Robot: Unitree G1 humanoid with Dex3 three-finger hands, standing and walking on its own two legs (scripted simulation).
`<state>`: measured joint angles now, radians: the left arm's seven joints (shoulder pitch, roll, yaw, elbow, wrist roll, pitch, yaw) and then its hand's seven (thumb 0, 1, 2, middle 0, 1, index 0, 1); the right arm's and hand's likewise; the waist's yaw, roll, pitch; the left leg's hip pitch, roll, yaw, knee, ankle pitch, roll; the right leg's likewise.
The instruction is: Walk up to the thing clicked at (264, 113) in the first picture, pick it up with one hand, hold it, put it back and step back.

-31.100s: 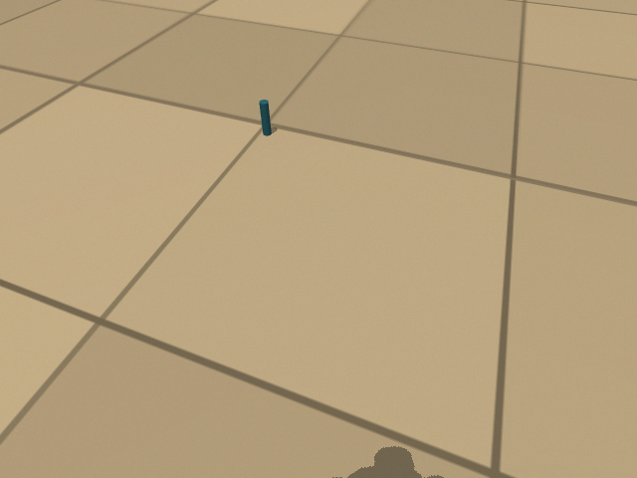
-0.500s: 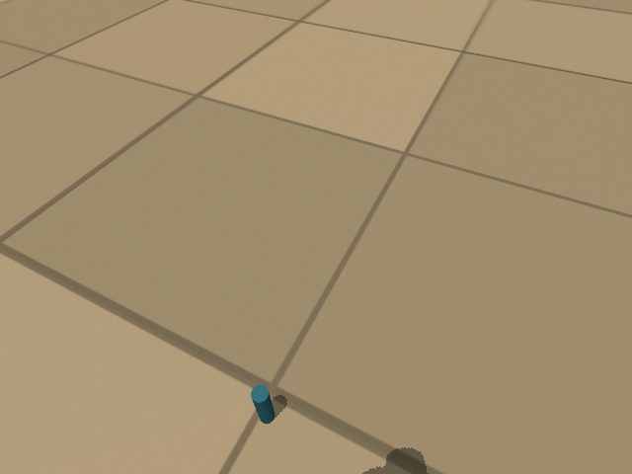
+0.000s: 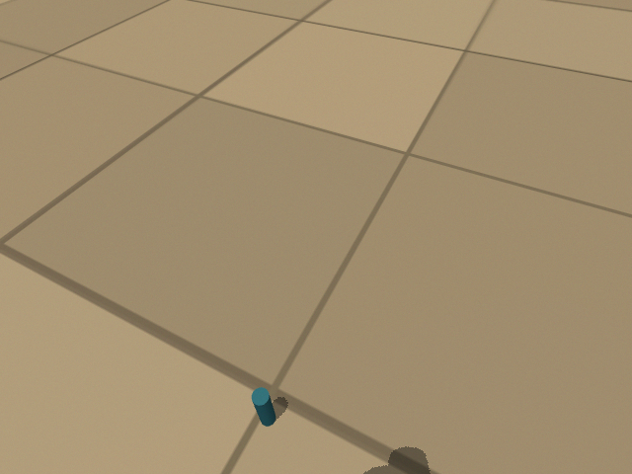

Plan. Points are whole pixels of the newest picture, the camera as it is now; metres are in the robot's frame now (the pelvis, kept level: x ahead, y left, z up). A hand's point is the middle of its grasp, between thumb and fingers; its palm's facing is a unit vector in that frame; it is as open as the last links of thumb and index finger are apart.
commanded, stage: stand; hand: left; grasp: from the side
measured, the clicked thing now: (264, 407) +0.41 +0.18 -0.69
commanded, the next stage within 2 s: step back in 0.26 s
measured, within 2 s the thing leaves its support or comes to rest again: neither
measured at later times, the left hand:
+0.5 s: hand out of the picture +0.08 +0.29 -0.17, palm faces -0.01 -0.93 -0.38, open 7.4 cm
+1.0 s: hand out of the picture -0.01 +0.33 -0.18, palm faces -0.10 -0.91 -0.40, open 7.4 cm
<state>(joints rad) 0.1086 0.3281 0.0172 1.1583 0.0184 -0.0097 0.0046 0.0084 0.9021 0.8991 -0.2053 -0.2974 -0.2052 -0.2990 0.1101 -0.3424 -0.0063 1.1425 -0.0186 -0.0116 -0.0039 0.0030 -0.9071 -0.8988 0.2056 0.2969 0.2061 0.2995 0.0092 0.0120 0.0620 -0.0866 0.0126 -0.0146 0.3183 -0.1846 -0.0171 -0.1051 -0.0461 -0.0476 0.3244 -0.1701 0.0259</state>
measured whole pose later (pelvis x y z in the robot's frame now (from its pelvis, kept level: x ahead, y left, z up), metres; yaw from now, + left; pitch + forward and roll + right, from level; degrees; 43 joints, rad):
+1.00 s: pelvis -0.12 +0.07 -0.03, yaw -4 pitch -3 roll +1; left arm 0.13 0.36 0.07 0.91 0.03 0.05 0.02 0.01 0.90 0.90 -0.21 -0.30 -0.21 -0.30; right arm 0.10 -0.34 -0.05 0.88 -0.02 0.03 -0.02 0.00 -0.90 -0.90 0.21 0.30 0.21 0.30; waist -0.01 0.00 0.21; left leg -0.32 -0.04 0.11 0.65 -0.28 0.08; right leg -0.25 0.04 0.07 0.68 -0.38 -0.02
